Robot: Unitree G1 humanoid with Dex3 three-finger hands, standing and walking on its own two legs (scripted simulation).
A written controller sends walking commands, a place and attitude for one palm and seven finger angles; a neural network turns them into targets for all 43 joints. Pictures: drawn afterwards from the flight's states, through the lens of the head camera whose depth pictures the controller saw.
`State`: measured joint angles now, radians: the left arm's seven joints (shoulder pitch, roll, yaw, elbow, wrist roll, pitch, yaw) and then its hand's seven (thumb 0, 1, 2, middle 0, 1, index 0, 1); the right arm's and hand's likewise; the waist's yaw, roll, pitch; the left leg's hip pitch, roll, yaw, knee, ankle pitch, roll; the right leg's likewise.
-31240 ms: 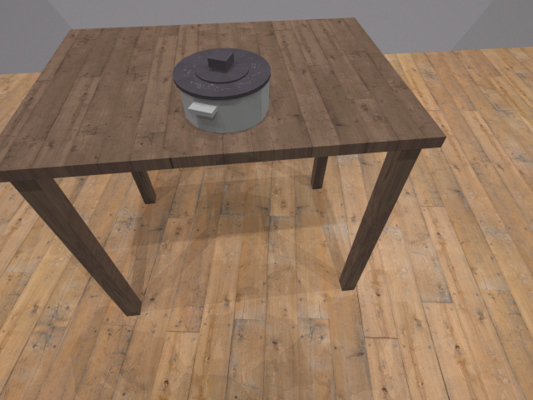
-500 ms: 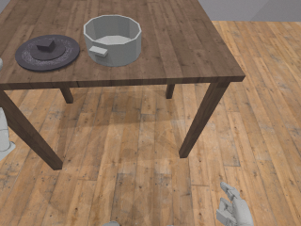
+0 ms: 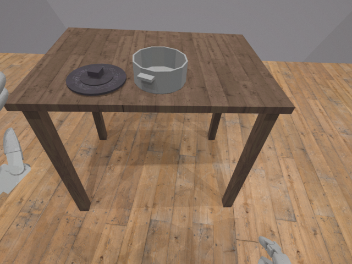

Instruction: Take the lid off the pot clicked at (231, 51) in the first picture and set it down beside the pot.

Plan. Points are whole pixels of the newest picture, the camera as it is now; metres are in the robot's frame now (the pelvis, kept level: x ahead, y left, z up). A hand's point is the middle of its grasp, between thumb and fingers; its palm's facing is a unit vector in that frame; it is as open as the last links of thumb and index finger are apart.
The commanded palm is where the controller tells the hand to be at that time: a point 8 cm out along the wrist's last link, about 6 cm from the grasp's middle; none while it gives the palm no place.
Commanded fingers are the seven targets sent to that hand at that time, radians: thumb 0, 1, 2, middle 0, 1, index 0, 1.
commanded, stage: stop stepping back and stand still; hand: left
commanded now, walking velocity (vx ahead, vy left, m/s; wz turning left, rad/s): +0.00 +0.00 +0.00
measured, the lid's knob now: (95, 71) +0.70 +0.32 +0.08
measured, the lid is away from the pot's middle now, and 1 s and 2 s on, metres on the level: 0.23 0.23 0.23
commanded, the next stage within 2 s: let the arm hang, fingers relaxed in 1.14 s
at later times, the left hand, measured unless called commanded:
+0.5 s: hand out of the picture +0.08 +0.18 -0.18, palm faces +0.04 -0.99 -0.16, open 6.8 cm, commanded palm none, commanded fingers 0.00 0.90 0.90 -0.20 -0.30 -0.20 -0.30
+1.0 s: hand out of the picture +0.13 +0.18 -0.16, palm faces -0.01 -0.98 -0.21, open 7.3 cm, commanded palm none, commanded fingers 0.00 0.90 0.90 -0.20 -0.30 -0.20 -0.30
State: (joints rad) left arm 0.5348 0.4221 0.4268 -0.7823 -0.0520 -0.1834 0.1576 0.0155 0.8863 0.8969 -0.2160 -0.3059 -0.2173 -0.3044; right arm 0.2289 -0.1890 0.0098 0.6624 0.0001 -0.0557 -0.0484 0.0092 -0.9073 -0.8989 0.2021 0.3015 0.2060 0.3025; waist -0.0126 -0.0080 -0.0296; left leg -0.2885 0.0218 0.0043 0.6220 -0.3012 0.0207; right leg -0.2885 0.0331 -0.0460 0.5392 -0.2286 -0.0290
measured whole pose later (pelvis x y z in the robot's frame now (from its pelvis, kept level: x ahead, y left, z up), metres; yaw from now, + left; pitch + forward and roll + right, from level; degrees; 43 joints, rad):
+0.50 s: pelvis +0.03 +0.01 +0.01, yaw +1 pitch +0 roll -1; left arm 0.23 0.19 0.03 0.93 0.00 0.07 0.04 -0.02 1.02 0.89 -0.21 -0.30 -0.21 -0.30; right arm 0.28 -0.20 -0.01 0.93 -0.02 0.02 -0.03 0.00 -0.91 -0.90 0.20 0.30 0.20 0.30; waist -0.02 -0.07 0.10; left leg -0.24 -0.01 0.00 0.55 -0.31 0.03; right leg -0.25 0.01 -0.04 0.52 -0.26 -0.01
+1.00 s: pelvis +0.07 +0.01 +0.01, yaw +0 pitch +0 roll -1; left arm 0.15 0.15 0.00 1.08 0.00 0.01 0.05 0.01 0.91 0.90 -0.20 -0.30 -0.20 -0.30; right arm 0.28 -0.13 -0.02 1.09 -0.02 0.01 -0.04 0.02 -0.94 -0.90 0.20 0.30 0.21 0.30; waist -0.02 0.02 0.07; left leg -0.11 -0.01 0.03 0.43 -0.31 0.03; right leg -0.15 0.01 -0.01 0.43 -0.27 0.00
